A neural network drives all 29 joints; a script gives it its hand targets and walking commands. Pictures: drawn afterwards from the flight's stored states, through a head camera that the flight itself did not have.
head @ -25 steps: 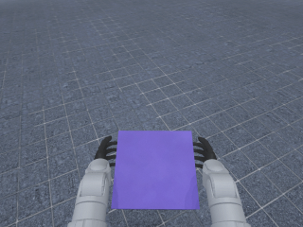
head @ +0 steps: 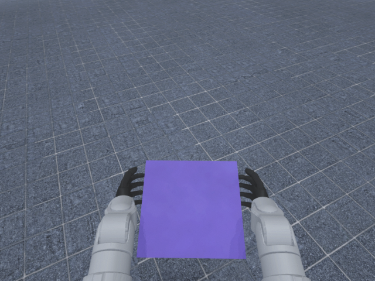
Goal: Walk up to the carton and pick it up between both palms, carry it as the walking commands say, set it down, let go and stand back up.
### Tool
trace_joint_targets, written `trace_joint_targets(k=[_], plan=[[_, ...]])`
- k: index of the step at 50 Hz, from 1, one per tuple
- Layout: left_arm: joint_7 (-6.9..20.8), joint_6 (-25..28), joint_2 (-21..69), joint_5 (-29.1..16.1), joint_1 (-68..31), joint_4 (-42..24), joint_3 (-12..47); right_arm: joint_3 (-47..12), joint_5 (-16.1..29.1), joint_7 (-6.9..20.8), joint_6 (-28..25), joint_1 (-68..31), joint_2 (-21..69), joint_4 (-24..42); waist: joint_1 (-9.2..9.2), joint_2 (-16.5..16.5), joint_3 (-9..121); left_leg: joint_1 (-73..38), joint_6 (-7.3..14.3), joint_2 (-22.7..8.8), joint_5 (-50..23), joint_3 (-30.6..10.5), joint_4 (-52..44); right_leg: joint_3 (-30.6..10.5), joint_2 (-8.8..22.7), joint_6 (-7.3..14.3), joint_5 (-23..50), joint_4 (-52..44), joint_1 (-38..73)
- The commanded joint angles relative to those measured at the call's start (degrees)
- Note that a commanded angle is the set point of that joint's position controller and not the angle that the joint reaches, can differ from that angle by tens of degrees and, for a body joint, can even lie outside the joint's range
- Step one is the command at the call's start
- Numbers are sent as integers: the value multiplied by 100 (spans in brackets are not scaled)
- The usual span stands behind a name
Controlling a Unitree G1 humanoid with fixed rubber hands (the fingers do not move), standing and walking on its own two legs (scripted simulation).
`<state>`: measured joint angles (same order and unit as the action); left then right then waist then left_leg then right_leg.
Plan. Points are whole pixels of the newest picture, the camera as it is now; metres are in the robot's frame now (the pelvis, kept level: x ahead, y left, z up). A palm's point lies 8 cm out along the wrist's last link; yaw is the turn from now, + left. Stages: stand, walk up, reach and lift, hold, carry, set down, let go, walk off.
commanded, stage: carry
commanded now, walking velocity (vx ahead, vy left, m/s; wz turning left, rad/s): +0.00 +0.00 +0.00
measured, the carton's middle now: (190, 214) +0.31 +0.00 -0.08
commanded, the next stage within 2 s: hold in 1.16 s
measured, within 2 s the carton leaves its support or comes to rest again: neither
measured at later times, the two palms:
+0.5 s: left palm (123, 201) +0.28 +0.14 +0.05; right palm (262, 202) +0.27 -0.15 +0.04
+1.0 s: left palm (119, 201) +0.28 +0.15 +0.05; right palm (259, 203) +0.27 -0.14 +0.04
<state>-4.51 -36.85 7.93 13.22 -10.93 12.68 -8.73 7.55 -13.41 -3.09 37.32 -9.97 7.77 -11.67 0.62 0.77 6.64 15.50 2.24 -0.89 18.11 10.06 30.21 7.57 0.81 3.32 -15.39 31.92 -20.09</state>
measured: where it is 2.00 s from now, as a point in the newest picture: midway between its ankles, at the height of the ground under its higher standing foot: outside the picture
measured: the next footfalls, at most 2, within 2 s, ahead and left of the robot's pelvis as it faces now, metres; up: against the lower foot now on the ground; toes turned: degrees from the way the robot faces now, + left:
none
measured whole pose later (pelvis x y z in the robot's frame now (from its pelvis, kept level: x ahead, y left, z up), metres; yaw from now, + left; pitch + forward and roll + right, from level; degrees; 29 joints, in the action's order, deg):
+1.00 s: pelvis -0.01 +0.01 +0.00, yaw +0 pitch +3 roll +0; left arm -5.1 -43.7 7.9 11.5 -11.0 6.4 -7.7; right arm 5.7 -12.8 -4.5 44.3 -9.2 7.7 -4.8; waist 0.3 0.2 6.8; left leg 15.9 2.7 -1.0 16.6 10.5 29.1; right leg 7.6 0.9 2.9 -13.2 29.8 -20.1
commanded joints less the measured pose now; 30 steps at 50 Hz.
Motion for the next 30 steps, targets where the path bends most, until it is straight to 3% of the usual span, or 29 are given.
trace_joint_targets(k=[1, 2, 4, 5, 6, 7, 8, 9, 10, 11, 12, 14, 15, 16, 19, 20, 21, 22, 23, 24, 26, 27, 28, 29, 30], plan=[[1259, 129, 4337, -1057, -1919, -147, 2524, -2464, 995, 1131, -148, -1945, 4259, 236, 11, -16, 1253, -454, 131, -851, -1618, -780, -292, -765, 776, -44, 1561, -357, 474], [1270, 143, 4280, -1002, -1784, 1, 2432, -2516, 1021, 1114, -182, -2107, 4238, 297, 20, -277, 1400, -453, 133, -840, -1567, -747, -263, -743, 758, -19, 1754, -316, 655], [1269, 210, 4307, -936, -1802, 14, 2406, -2457, 1021, 1147, -249, -2100, 4254, 234, 8, 101, 1335, -506, 112, -771, -1613, -725, -337, -796, 793, -7, 1651, -298, 497], [1280, 193, 4375, -997, -1915, -61, 2437, -2470, 1023, 1134, -248, -2125, 4320, 273, 18, -91, 1461, -564, 110, -842, -1630, -760, -284, -775, 761, -6, 1708, -300, 530], [1285, 274, 4402, -1052, -1898, -322, 2546, -2479, 1108, 1154, -319, -2113, 4381, 422, 18, 14, 1367, -595, 140, -874, -2083, -727, -221, -680, 748, -9, 1907, -219, 554], [1306, 263, 4358, -991, -1901, -154, 2450, -2437, 1011, 1161, -300, -1982, 4412, 134, 5, 0, 1213, -494, 140, -849, -1999, -688, -229, -685, 756, -54, 1821, -321, 608], [1279, 227, 4458, -1111, -1863, -313, 2558, -2619, 1187, 1159, -264, -2150, 4392, 532, 7, 82, 1223, -534, 128, -845, -2014, -750, -226, -746, 751, -12, 1810, -224, 488], [1269, 274, 4377, -1027, -2056, -291, 2518, -2431, 1070, 1164, -288, -2120, 4356, 206, 0, 266, 1251, -488, 112, -850, -1840, -713, -303, -748, 751, 9, 1638, -234, 554], [1251, 283, 4188, -861, -2006, -143, 2328, -2416, 1002, 1191, -260, -2041, 4415, -145, 15, -204, 1119, -456, 148, -863, -1480, -754, -307, -704, 745, -10, 1554, -357, 507], [1262, 262, 4312, -875, -1947, -10, 2374, -2519, 1027, 1155, -308, -2373, 4298, 296, 7, -68, 1064, -382, 126, -843, -1277, -763, -417, -786, 783, -27, 1280, -388, 429], [1286, 246, 4340, -1021, -2040, -275, 2508, -2574, 1101, 1149, -291, -2272, 4405, 359, 12, -141, 1113, -321, 147, -884, -1388, -830, -386, -722, 738, -22, 1325, -368, 557], [1300, 278, 4339, -925, -1912, 4, 2368, -2534, 1020, 1139, -327, -2313, 4346, 338, 5, -241, 1190, -322, 172, -852, -1272, -804, -394, -766, 767, -5, 1415, -395, 651], [1293, 218, 4466, -1097, -1938, -250, 2538, -2672, 1181, 1138, -258, -2344, 4341, 666, 2, 39, 1179, -443, 156, -837, -1432, -778, -382, -804, 762, 7, 1525, -335, 488], [1300, 239, 4447, -1096, -1973, -323, 2570, -2583, 1119, 1153, -256, -2201, 4427, 431, -3, -62, 1218, -495, 143, -834, -1287, -748, -430, -771, 739, -4, 1356, -413, 522], [1288, -114, 4580, -1523, -2123, -1072, 3028, -3101, 1496, 1096, 83, -2104, 4638, 1138, -6, -393, 1027, -286, 173, -836, -651, -821, -450, -897, 844, -29, 1243, -668, 525], [1272, -235, 4593, -1572, -1987, -1096, 3052, -3145, 1570, 1078, 213, -2138, 4583, 1242, 4, -227, 1147, -464, 166, -772, -910, -749, -432, -860, 838, -11, 1428, -643, 493], [1238, -288, 4418, -1366, -1912, -846, 2785, -2926, 1440, 1053, 267, -2201, 4469, 973, -3, -205, 1247, -516, 173, -805, -824, -787, -437, -871, 829, 14, 1275, -661, 452], [1234, -295, 4340, -1139, -1708, -385, 2553, -2682, 1240, 1067, 275, -2045, 4310, 585, -5, -29, 1328, -579, 182, -813, -1230, -761, -420, -837, 793, 2, 1487, -501, 455], [1243, -367, 4295, -1081, -1588, -206, 2504, -2584, 1154, 1045, 277, -2025, 4201, 599, -6, -35, 1261, -451, 188, -850, -1216, -752, -338, -780, 783, -14, 1485, -571, 535], [1234, -381, 4317, -1279, -1597, -625, 2702, -2825, 1376, 1081, 337, -1830, 4329, 843, -12, 1, 1221, -507, 183, -803, -1245, -746, -445, -807, 772, 24, 1402, -535, 426], [1259, -346, 4375, -1165, -1644, -383, 2547, -2656, 1179, 1124, 323, -1842, 4310, 635, -15, -150, 1097, -418, 182, -752, -539, -687, -550, -884, 812, -1, 1126, -690, 324], [1267, -357, 4353, -1239, -1975, -697, 2615, -2718, 1245, 1106, 312, -2009, 4427, 711, -5, -223, 997, -280, 187, -822, -540, -791, -542, -867, 827, -37, 1062, -694, 382], [1278, -362, 4539, -1355, -2009, -843, 2769, -2817, 1416, 1135, 311, -2224, 4535, 956, -12, -5, 965, -341, 168, -821, -436, -754, -617, -887, 805, -36, 763, -738, 219], [1276, -448, 4548, -1429, -2013, -913, 2808, -2951, 1502, 1137, 416, -2204, 4540, 1089, -23, -36, 889, -247, 166, -799, -339, -756, -628, -892, 814, -38, 714, -803, 211], [1277, -446, 4497, -1287, -2160, -788, 2711, -2773, 1366, 1140, 418, -2304, 4492, 849, -32, 27, 753, -140, 137, -823, -301, -749, -657, -862, 816, -35, 555, -782, 222]])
